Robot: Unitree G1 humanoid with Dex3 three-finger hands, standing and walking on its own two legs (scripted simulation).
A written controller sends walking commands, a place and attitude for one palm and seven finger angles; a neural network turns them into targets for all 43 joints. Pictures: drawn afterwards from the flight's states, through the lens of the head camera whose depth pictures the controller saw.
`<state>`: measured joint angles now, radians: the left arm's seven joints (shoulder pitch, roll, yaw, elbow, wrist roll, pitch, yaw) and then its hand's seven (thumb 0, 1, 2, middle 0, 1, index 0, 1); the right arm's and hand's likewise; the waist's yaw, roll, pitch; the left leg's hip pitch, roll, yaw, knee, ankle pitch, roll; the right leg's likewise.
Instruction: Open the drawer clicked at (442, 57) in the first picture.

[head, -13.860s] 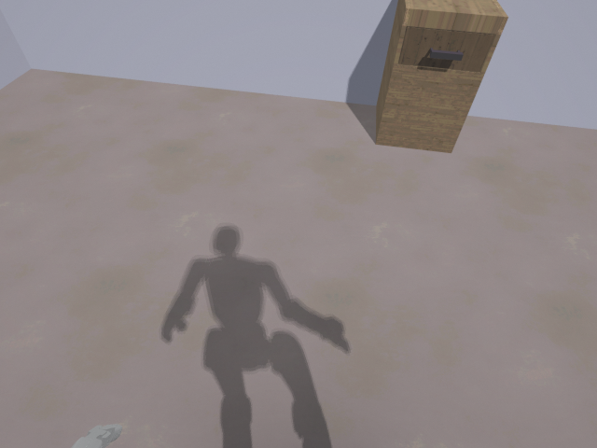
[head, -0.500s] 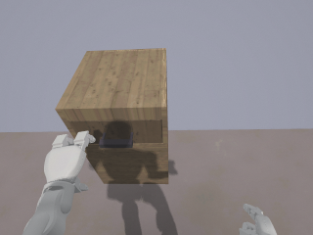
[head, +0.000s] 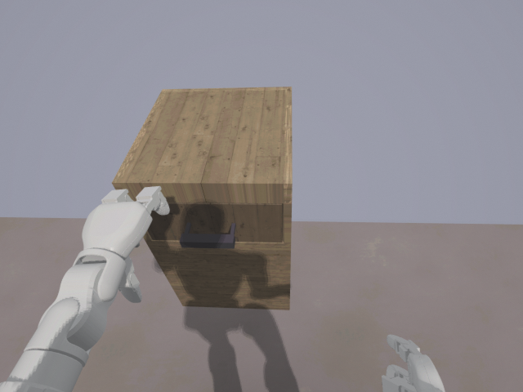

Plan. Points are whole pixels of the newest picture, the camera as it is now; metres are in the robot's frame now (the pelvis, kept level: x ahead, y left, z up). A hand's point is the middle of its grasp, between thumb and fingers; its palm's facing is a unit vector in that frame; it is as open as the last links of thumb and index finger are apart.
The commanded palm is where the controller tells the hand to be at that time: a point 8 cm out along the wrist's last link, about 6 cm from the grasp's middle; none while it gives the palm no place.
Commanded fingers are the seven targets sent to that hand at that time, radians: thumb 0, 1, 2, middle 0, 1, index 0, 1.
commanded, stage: raise the hand with hooked fingers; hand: left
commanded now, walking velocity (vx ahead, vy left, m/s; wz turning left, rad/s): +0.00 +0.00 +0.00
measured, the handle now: (209, 233) +0.53 +0.22 -0.21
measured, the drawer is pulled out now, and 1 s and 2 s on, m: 0.00 0.00 0.00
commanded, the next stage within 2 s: move the hooked fingers above the handle in 0.28 s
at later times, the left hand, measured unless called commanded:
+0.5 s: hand (151, 250) +0.31 +0.22 +0.05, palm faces -0.05 -0.11 -0.99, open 13.8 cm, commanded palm +0.30 +0.23 +0.11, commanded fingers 0.00 -0.50 0.30 -0.30 -1.20 -0.30 -1.20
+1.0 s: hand (178, 248) +0.36 +0.21 -0.02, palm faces -0.10 -0.09 -0.99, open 13.8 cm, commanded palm +0.35 +0.23 +0.04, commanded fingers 0.00 -0.50 0.30 -0.30 -1.20 -0.30 -1.20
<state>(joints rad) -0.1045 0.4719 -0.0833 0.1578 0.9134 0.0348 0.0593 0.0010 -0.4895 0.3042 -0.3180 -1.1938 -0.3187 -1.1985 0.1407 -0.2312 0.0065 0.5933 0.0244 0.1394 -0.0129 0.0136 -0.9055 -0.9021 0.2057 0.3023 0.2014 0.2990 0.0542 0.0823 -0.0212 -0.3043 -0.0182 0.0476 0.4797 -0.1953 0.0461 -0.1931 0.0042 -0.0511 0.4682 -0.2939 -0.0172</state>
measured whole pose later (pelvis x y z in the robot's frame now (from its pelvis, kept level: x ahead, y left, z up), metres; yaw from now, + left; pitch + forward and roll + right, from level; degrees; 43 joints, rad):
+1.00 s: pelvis +0.02 -0.02 -0.02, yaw -1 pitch +11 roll +0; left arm -0.21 0.42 -0.05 0.50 1.02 -0.10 0.25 0.00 -0.49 0.30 -0.32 -1.20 -0.32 -1.20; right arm 0.21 -0.25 -0.06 0.64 0.01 0.15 -0.02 0.01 -0.91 -0.90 0.20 0.30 0.20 0.30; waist 0.00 0.04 -0.10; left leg -0.57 0.02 0.05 0.68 -0.30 0.02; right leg -0.46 0.04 -0.05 0.67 -0.40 -0.05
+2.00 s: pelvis -0.02 +0.02 -0.11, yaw -5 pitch +30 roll -5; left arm -0.81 0.49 0.08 1.14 1.19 -0.03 0.54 0.00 -0.49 0.30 -0.32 -1.20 -0.32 -1.20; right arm 0.30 -0.23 -0.04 0.69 -0.06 0.12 0.02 0.01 -0.91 -0.90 0.21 0.30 0.20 0.30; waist -0.17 0.07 -0.19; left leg -1.29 0.06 0.04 1.21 -0.44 0.07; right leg -1.16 0.05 -0.07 1.17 -0.53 -0.01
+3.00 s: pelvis -0.01 +0.00 -0.10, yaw -4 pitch +28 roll -4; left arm -0.72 0.48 0.03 1.10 1.12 -0.02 0.44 0.00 -0.49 0.30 -0.32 -1.20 -0.32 -1.20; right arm 0.30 -0.23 -0.03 0.67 -0.04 0.12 0.00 0.01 -0.91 -0.90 0.21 0.30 0.20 0.30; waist -0.14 0.07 -0.19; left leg -1.21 0.07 0.03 1.16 -0.44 0.05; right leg -1.09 0.07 -0.07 1.11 -0.52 -0.03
